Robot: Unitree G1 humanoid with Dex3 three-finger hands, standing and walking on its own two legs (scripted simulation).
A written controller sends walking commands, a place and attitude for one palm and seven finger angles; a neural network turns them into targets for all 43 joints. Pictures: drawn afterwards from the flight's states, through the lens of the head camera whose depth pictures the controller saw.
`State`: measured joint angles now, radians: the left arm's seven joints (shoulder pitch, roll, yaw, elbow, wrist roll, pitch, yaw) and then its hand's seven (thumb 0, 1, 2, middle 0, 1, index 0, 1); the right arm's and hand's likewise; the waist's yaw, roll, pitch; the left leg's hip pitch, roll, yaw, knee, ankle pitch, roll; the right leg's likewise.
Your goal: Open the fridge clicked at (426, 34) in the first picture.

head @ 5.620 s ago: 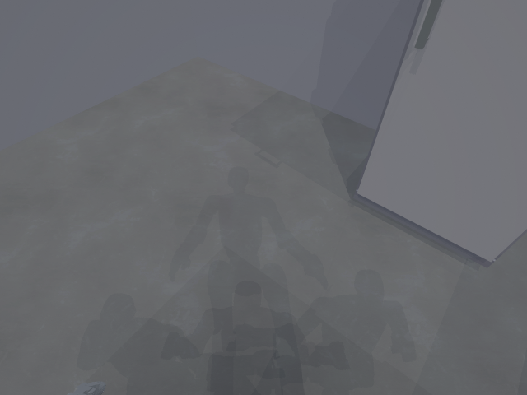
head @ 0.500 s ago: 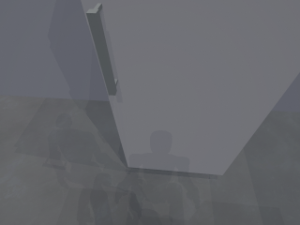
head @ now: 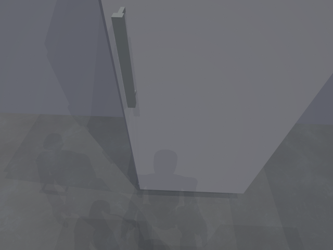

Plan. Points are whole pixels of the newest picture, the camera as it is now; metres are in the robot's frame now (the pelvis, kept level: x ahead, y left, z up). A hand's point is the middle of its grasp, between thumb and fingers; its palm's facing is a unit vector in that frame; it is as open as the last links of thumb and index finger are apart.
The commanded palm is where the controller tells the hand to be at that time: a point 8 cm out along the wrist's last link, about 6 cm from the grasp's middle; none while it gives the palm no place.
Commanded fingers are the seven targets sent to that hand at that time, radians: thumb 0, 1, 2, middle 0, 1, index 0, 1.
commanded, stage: come to a stop and stand still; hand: left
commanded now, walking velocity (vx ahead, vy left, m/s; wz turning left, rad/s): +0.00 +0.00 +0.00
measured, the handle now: (127, 63) +0.52 +0.14 +0.18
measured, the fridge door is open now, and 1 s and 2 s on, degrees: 0 0 0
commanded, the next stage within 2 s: look again from close up in 0.16 s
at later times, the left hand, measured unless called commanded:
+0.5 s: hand out of the picture -0.03 +0.18 -0.18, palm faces +0.04 -0.98 -0.21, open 7.4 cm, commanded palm none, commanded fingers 0.00 0.90 0.90 -0.20 -0.30 -0.20 -0.30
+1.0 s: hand out of the picture -0.09 +0.14 -0.18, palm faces +0.08 -0.99 -0.15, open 7.4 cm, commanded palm none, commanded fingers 0.00 0.90 0.90 -0.20 -0.30 -0.20 -0.30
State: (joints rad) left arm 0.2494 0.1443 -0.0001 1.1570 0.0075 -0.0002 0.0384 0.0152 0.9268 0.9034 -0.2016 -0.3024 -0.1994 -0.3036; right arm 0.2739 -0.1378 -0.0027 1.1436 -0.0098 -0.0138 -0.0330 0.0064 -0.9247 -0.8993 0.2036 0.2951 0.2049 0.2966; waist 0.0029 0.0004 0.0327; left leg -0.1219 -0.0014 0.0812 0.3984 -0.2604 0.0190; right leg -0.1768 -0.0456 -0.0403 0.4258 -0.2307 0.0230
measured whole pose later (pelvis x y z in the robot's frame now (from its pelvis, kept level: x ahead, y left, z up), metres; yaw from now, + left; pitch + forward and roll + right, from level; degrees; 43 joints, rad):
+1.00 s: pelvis -0.06 -0.02 -0.01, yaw +2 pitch -2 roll +0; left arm 0.37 0.12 -0.01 1.09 0.01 -0.01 0.03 0.01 0.91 0.90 -0.20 -0.30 -0.20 -0.30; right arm 0.38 -0.12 0.01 1.10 -0.02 0.00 -0.02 0.00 -0.91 -0.90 0.20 0.29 0.20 0.30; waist 0.01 -0.01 0.01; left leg -0.24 0.01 0.05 0.48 -0.21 0.01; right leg -0.27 -0.04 -0.07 0.48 -0.18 -0.01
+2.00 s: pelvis -0.04 -0.02 +0.00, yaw +2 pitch -2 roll +0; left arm 0.33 0.12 0.00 1.09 0.01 -0.02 0.03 0.01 0.91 0.90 -0.20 -0.30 -0.20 -0.30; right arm 0.32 -0.12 0.01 1.11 -0.02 -0.01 -0.02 0.00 -0.91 -0.90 0.20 0.29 0.20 0.30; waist 0.01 -0.01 0.03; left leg -0.19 0.01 0.05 0.43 -0.22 0.00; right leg -0.22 -0.03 -0.07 0.44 -0.19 -0.01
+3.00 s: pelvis -0.02 -0.02 +0.00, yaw +2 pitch -1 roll +0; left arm 0.33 0.12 0.00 1.10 0.01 -0.02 0.04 0.01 0.91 0.90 -0.20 -0.30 -0.20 -0.30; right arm 0.31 -0.11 0.01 1.13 -0.02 -0.02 -0.03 0.00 -0.91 -0.90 0.20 0.29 0.20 0.30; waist 0.01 -0.01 0.03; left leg -0.17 0.02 0.04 0.42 -0.23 0.00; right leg -0.20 -0.03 -0.07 0.44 -0.21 -0.01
